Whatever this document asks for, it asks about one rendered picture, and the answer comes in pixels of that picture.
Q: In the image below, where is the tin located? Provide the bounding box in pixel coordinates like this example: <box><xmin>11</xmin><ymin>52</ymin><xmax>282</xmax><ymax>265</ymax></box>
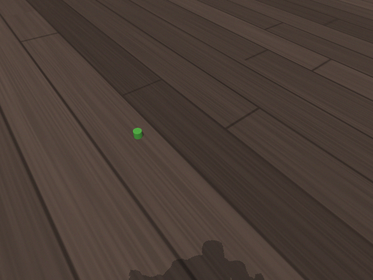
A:
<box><xmin>133</xmin><ymin>128</ymin><xmax>143</xmax><ymax>139</ymax></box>

